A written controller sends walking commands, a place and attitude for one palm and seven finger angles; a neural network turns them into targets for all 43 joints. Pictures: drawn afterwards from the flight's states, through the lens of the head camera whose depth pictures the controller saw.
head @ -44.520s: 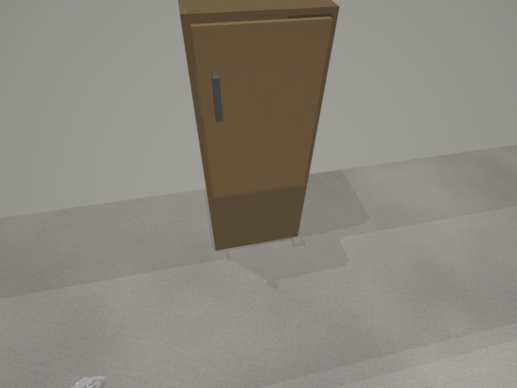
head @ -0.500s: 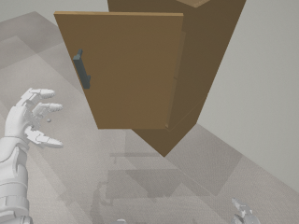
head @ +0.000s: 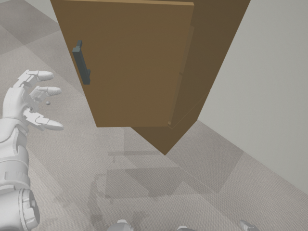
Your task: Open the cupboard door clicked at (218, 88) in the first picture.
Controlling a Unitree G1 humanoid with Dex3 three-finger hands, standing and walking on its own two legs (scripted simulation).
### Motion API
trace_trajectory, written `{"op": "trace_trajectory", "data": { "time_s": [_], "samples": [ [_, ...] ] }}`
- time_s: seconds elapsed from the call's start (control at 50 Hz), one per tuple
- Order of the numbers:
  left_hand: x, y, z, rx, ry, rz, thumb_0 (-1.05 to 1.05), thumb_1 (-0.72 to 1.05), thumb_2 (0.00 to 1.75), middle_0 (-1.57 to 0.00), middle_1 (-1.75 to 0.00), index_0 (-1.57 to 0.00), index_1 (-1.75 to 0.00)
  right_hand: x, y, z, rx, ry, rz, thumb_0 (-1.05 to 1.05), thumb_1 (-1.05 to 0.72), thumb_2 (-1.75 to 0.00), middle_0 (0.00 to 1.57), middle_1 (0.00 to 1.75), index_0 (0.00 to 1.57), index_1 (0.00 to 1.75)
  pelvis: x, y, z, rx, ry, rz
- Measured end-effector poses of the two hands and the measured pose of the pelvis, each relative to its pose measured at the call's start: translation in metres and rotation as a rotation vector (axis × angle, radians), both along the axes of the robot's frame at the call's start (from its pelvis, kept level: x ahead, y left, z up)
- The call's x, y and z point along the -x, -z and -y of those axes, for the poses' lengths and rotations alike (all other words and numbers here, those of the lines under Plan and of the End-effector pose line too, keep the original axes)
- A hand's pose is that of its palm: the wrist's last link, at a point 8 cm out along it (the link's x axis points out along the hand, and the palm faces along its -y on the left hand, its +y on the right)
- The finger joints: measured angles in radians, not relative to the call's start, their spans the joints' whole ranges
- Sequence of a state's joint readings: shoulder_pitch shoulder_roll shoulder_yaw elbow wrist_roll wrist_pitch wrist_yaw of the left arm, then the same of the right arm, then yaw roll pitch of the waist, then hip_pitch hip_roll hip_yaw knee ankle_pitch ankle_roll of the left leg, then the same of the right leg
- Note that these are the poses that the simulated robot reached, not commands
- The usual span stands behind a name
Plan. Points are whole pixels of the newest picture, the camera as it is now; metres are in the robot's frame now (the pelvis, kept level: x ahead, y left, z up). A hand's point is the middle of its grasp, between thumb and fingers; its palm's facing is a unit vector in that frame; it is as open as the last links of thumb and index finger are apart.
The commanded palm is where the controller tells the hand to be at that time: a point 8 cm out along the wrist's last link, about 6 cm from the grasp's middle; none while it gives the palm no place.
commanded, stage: move the hooked fingers beside the handle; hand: left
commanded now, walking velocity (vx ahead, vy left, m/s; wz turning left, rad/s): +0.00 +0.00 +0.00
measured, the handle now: (83, 63) +0.57 +0.23 +0.08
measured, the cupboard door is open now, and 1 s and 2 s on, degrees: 44 44 44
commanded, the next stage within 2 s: none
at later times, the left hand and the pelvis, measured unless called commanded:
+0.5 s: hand (55, 79) +0.48 +0.28 +0.09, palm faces +0.06 -1.00 -0.01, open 13.9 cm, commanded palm +0.47 +0.33 +0.08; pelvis +0.00 +0.00 -0.01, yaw -2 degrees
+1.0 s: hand (54, 75) +0.51 +0.30 +0.08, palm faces +0.05 -1.00 +0.00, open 13.9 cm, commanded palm +0.49 +0.34 +0.08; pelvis +0.02 +0.01 -0.02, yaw -3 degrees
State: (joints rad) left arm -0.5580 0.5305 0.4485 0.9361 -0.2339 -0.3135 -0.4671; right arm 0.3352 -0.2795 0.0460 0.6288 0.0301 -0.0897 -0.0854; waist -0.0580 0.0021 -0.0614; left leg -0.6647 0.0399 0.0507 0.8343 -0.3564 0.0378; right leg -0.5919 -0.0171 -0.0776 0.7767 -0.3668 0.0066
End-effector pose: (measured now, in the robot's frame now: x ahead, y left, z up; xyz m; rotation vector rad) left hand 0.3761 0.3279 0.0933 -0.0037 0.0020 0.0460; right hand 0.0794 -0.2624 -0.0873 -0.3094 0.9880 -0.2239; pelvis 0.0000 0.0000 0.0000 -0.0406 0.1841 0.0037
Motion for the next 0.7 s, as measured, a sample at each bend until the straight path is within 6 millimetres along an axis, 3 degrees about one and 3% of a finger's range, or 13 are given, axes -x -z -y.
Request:
{"op": "trace_trajectory", "data": {
  "time_s": [0.24, 0.46, 0.7],
  "samples": [
    [-0.044, 0.002, 0.004, -0.012, -0.007, -0.006, -0.01, -0.5, 0.3, -0.3, -1.2, -0.3, -1.2, 0.039, 0.01, 0.003, 0.01, 0.051, -0.132, 0.0, -0.9, -0.89, 0.2, 0.3, 0.2, 0.3, 0.003, 0.008, -0.001, 0.005, 0.011, -0.056],
    [-0.077, 0.002, -0.007, -0.016, -0.019, -0.031, -0.01, -0.5, 0.3, -0.3, -1.2, -0.3, -1.2, 0.082, 0.011, 0.013, 0.038, 0.134, -0.285, 0.0, -0.9, -0.89, 0.2, 0.3, 0.2, 0.3, -0.001, 0.013, 0.002, 0.012, 0.026, -0.11],
    [-0.113, 0.005, -0.017, -0.006, -0.01, -0.045, -0.01, -0.5, 0.3, -0.3, -1.2, -0.3, -1.2, 0.098, 0.007, 0.014, 0.068, 0.179, -0.387, 0.0, -0.9, -0.89, 0.2, 0.3, 0.2, 0.3, -0.008, 0.019, 0.001, 0.028, 0.032, -0.174]
  ]
}}
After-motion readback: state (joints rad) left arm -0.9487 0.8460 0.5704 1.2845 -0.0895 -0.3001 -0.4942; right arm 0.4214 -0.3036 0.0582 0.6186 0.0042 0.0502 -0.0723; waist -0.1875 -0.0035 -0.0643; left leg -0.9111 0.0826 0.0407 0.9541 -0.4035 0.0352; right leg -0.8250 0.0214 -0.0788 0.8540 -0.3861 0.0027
